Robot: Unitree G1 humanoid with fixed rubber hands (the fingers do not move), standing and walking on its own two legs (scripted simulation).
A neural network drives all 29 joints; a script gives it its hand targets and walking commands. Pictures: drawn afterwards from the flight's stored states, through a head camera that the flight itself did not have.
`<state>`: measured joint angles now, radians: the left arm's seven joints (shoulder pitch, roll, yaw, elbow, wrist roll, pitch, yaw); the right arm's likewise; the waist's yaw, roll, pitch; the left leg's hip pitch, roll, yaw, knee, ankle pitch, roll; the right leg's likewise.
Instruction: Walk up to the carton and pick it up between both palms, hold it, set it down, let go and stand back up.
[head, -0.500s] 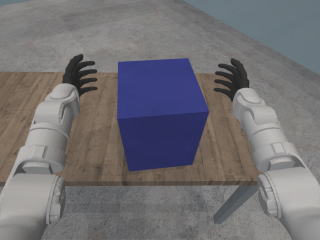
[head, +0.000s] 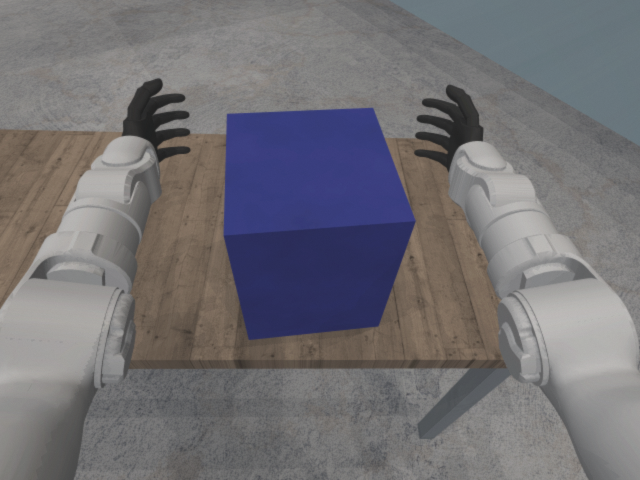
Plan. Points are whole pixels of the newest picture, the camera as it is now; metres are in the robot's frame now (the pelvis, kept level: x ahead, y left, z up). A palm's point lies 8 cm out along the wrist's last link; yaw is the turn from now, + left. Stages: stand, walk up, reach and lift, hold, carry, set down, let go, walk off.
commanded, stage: reach and lift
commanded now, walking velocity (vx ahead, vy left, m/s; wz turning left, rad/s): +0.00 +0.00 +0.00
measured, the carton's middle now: (308, 228) +0.46 +0.02 +0.04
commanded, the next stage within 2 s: none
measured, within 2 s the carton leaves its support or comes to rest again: neither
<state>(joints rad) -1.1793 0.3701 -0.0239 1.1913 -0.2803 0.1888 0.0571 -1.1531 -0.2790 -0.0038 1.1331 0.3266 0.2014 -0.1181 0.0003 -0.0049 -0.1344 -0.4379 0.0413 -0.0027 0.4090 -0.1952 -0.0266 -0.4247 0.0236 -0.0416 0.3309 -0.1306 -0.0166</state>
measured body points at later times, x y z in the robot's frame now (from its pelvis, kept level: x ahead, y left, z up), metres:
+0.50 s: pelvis -0.01 +0.00 -0.02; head +0.08 +0.01 +0.43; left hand +0.47 +0.21 +0.07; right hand +0.47 -0.16 +0.07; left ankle -0.01 +0.13 -0.74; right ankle +0.01 -0.11 -0.74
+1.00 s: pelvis -0.01 +0.01 -0.02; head +0.10 +0.02 +0.42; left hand +0.48 +0.17 +0.06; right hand +0.48 -0.13 +0.06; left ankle -0.01 +0.13 -0.74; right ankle +0.00 -0.11 -0.74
